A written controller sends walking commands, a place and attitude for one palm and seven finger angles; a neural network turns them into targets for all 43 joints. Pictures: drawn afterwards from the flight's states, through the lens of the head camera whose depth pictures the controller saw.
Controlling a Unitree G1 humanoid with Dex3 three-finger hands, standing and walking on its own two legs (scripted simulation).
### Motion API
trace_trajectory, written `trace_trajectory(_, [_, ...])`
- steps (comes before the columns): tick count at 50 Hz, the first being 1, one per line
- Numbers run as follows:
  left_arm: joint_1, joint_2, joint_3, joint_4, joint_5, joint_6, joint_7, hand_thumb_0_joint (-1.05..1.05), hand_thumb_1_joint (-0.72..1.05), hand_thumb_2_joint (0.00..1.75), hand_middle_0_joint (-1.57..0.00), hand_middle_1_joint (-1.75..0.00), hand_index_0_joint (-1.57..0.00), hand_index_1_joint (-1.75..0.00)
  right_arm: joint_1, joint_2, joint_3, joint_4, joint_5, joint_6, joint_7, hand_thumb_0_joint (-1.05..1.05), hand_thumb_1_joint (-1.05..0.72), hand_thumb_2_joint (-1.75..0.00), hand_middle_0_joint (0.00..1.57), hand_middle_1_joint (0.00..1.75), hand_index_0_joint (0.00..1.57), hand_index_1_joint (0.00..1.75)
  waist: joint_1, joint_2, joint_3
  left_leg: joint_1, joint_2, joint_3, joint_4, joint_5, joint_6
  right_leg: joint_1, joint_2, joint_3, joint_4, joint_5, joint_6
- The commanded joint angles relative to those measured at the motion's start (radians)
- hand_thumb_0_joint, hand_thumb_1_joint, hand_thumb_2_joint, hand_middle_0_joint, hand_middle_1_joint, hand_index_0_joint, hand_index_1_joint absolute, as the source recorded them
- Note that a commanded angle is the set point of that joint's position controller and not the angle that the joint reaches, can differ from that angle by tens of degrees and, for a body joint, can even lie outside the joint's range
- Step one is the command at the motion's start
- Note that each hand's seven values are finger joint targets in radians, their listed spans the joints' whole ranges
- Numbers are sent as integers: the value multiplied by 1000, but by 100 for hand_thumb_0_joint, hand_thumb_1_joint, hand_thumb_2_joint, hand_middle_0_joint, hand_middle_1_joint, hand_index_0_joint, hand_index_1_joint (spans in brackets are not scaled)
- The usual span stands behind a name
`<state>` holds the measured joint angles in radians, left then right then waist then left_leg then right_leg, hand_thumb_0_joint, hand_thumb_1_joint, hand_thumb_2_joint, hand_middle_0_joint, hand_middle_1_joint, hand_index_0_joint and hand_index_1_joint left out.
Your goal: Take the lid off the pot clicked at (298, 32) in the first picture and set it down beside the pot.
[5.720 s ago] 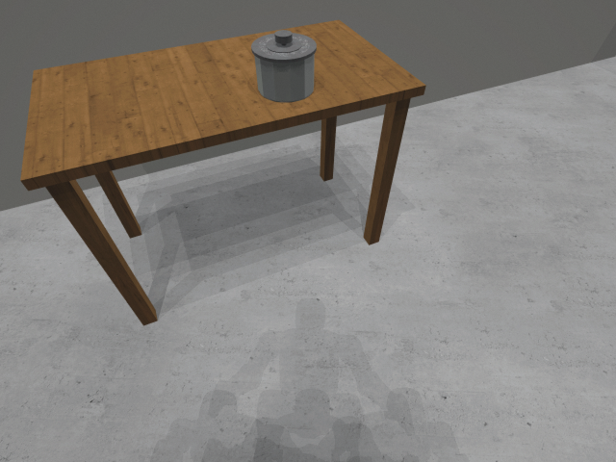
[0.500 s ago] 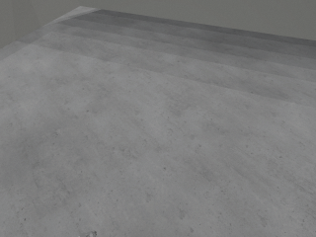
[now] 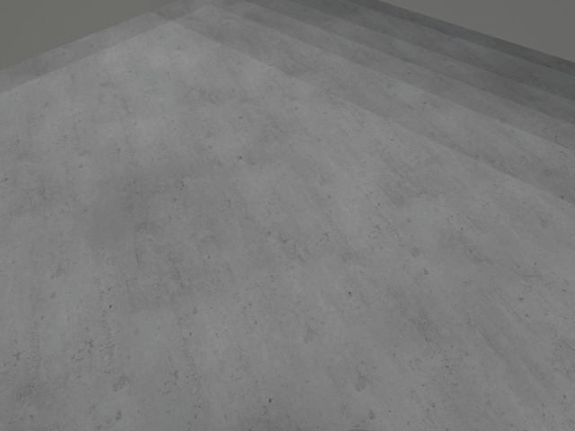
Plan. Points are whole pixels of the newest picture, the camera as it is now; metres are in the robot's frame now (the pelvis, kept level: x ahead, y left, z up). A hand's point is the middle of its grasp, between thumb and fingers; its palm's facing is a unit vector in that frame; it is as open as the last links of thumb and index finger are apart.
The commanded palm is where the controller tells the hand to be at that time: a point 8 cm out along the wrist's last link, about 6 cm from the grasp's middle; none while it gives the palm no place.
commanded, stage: turn to face it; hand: left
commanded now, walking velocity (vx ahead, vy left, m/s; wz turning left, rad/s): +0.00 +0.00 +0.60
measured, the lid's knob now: out of the picture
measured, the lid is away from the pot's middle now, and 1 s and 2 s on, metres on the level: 0.00 0.00 0.00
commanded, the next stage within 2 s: none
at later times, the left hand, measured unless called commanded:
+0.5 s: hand out of the picture -0.04 +0.17 -0.16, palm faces +0.35 -0.90 -0.26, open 7.4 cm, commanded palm none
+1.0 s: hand out of the picture -0.01 +0.22 -0.15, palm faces +0.57 -0.77 -0.28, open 7.4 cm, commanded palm none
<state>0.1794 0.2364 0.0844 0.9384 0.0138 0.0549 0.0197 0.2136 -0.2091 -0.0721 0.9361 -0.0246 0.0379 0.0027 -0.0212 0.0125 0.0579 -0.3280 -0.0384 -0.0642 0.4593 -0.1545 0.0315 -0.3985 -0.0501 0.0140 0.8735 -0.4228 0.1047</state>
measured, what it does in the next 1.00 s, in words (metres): steps on the spot, turning left: right foot, then left foot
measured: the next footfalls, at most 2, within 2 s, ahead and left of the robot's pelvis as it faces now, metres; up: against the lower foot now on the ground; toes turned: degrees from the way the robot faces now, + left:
right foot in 0.10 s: +0.02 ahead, -0.15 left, +0.00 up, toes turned +4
left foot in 0.56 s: -0.03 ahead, +0.10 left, +0.00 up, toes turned +28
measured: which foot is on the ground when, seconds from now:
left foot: down 0.00-0.10, up 0.12-0.54, down 0.56-1.00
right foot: up 0.00-0.08, down 0.10-0.58, up 0.60-1.00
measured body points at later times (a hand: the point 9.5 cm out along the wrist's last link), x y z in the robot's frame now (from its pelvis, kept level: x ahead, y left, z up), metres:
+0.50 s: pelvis -0.02 -0.03 +0.00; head +0.03 -0.03 +0.44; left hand -0.06 +0.21 -0.14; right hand +0.17 -0.26 -0.15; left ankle -0.07 +0.10 -0.70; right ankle -0.02 -0.15 -0.74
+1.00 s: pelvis +0.00 -0.03 -0.01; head +0.04 -0.02 +0.44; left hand -0.04 +0.26 -0.13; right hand +0.20 -0.21 -0.16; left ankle -0.07 +0.08 -0.74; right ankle +0.08 -0.13 -0.73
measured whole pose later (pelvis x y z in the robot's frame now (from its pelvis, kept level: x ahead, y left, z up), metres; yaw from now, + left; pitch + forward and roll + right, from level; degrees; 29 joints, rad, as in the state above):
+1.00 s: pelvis +0.00 -0.03 -0.01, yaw +36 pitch +1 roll +1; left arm 0.11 0.23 0.05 0.85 0.01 0.03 0.01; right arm 0.22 -0.23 -0.07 0.92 -0.02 0.05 0.01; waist -0.04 0.02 0.07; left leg -0.27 -0.07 -0.13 0.53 -0.26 0.00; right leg -0.35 -0.03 0.00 0.71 -0.37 0.11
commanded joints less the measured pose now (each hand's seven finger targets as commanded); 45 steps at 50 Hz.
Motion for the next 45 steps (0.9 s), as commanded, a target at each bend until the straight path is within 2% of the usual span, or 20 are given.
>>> trace_trajectory(1, [48,63,11,-91,-10,-29,9,0,90,90,-20,-30,-20,-30,-6,-218,-60,-83,2,-7,-8,0,-90,-90,20,30,20,30,6,183,-131,86,218,-328,-120,70,123,76,47,-20,-183,3,-21])
trace_trajectory(3, [140,85,19,-72,-10,-38,12,0,90,90,-20,-30,-20,-30,-56,-205,-63,-104,8,-1,-4,0,-90,-90,20,30,20,30,56,139,-140,-47,162,-299,-63,-23,69,274,46,-40,-416,143,-33])
trace_trajectory(4, [179,147,31,-72,1,-49,19,0,90,90,-20,-30,-20,-30,-57,-159,-58,-116,17,2,1,0,-90,-90,20,30,20,30,77,-3,-143,-189,83,-230,76,-144,9,404,-79,75,-580,112,-71])
trace_trajectory(5, [159,251,48,-91,19,-55,25,0,90,90,-20,-30,-20,-30,-44,-79,-46,-143,20,1,2,0,-90,-90,20,30,20,30,80,-348,-100,-378,-59,-1,370,-372,-83,419,-384,409,-695,0,-183])
trace_trajectory(6, [101,248,36,-118,8,-48,29,0,90,90,-20,-30,-20,-30,-82,-144,-56,-148,4,1,4,0,-90,-90,20,30,20,30,72,-266,-53,-330,4,-28,561,-420,-69,215,-456,404,-694,25,-229])
trace_trajectory(7, [12,191,24,-139,9,-54,29,0,90,90,-20,-30,-20,-30,-58,-145,-58,-134,-1,8,12,0,-90,-90,20,30,20,30,18,-179,-13,-305,28,-54,654,-333,-63,133,-384,296,-688,22,-225])
trace_trajectory(9, [-51,146,11,-151,3,-60,24,0,90,90,-20,-30,-20,-30,-14,-132,-56,-94,0,20,22,0,-90,-90,20,30,20,30,-21,-187,16,-290,50,-3,751,-245,-80,123,-284,153,-630,188,-182])
trace_trajectory(11, [-21,119,0,-143,5,-72,19,0,90,90,-20,-30,-20,-30,-5,-121,-48,-81,2,18,29,0,-90,-90,20,30,20,30,-11,-184,9,-293,60,43,756,-196,-105,205,-244,29,-567,401,-185])
trace_trajectory(16, [108,155,6,-105,10,-68,18,0,90,90,-20,-30,-20,-30,-112,-107,-37,-108,7,25,30,0,-90,-90,20,30,20,30,53,-185,-4,-278,73,94,626,-232,-124,313,-277,-19,-536,521,-204])
trace_trajectory(22, [136,189,20,-92,17,-58,15,0,90,90,-20,-30,-20,-30,-171,-92,-17,-127,15,10,32,0,-90,-90,20,30,20,30,83,-231,-53,-144,67,162,357,-277,-103,357,-311,-75,-464,685,-214])
trace_trajectory(25, [128,199,27,-87,15,-53,13,0,90,90,-20,-30,-20,-30,-128,-97,-14,-123,17,-3,28,0,-90,-90,20,30,20,30,68,-245,-109,-40,45,197,168,-216,-82,385,-305,-121,-371,749,-181])
trace_trajectory(26, [113,200,30,-87,8,-51,11,0,90,90,-20,-30,-20,-30,-79,-117,-19,-114,15,-9,25,0,-90,-90,20,30,20,30,37,-216,-134,50,45,196,60,-114,-72,355,-297,-160,-298,716,-151])
trace_trajectory(27, [109,187,28,-89,0,-49,7,0,90,90,-20,-30,-20,-30,-5,-163,-31,-93,11,-18,23,0,-90,-90,20,30,20,30,-6,-121,-185,229,71,147,-58,61,-50,252,-274,-189,-138,636,-105])
trace_trajectory(28, [96,126,20,-130,-9,-47,-1,0,90,90,-20,-30,-20,-30,75,-285,-62,-85,5,-30,15,0,-90,-90,20,30,20,30,-53,188,-240,456,333,-193,-76,433,65,-59,-134,-215,102,105,-21])
trace_trajectory(29, [26,92,-2,-168,-1,-39,2,0,90,90,-20,-30,-20,-30,146,-343,-75,-63,22,-22,9,0,-90,-90,20,30,20,30,-79,279,-238,476,457,-311,-47,798,161,-205,-76,-118,249,-240,5])
trace_trajectory(30, [10,116,4,-174,4,-30,7,0,90,90,-20,-30,-20,-30,140,-315,-65,-55,17,-16,6,0,-90,-90,20,30,20,30,-67,176,-214,418,459,-236,-30,702,201,-211,-97,-59,310,-220,-8])
trace_trajectory(33, [-5,117,12,-125,4,-24,1,0,90,90,-20,-30,-20,-30,-10,-227,-38,-89,11,-25,-14,0,-90,-90,20,30,20,30,-11,190,-99,255,297,-149,-65,576,127,-198,-87,-9,347,-23,5])
trace_trajectory(35, [33,115,14,-105,3,-23,-7,0,90,90,-20,-30,-20,-30,-43,-212,-31,-100,13,-31,-14,0,-90,-90,20,30,20,30,15,150,-98,223,252,-113,-85,496,108,-161,-72,-19,325,38,13])
trace_trajectory(41, [-28,104,6,-136,-2,-22,-1,0,90,90,-20,-30,-20,-30,3,-224,-41,-91,8,-26,-10,0,-90,-90,20,30,20,30,-5,112,-88,216,249,-216,-104,354,141,-135,-35,-10,139,26,22])
trace_trajectory(45, [-62,94,0,-165,-7,-28,2,0,90,90,-20,-30,-20,-30,0,-231,-48,-92,2,-18,-8,0,-90,-90,20,30,20,30,-9,142,-80,164,239,-278,-81,324,144,-44,-1,-13,-36,-2,9])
